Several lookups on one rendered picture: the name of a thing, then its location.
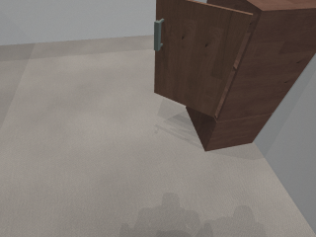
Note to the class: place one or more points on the handle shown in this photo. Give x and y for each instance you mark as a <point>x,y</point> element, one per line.
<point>157,34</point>

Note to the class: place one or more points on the cupboard door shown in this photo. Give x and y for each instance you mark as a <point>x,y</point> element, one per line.
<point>201,42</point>

